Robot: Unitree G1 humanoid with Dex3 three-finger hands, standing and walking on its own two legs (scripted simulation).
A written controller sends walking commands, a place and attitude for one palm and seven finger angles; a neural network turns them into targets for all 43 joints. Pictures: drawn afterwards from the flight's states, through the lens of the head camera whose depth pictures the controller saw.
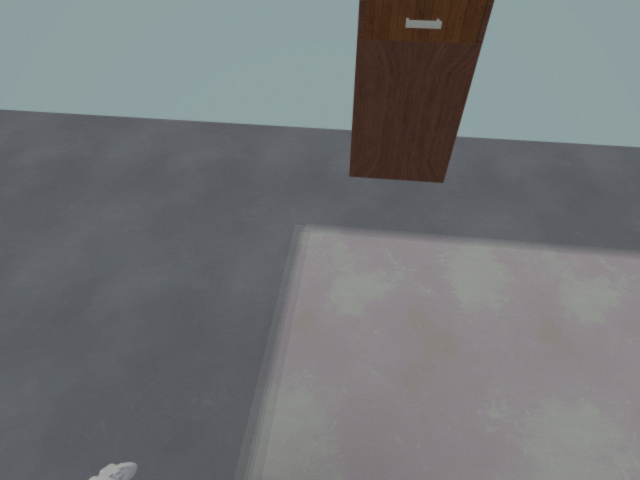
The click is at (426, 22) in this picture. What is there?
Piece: drawer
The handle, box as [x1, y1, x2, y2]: [405, 18, 441, 28]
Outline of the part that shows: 405,27 440,28 441,21 439,19 435,21 409,20 408,18 406,18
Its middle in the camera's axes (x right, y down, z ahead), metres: +0.38 -0.81 +1.46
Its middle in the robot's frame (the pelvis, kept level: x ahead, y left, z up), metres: +1.65 -0.32 +0.00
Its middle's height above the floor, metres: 0.77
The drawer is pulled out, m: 0.00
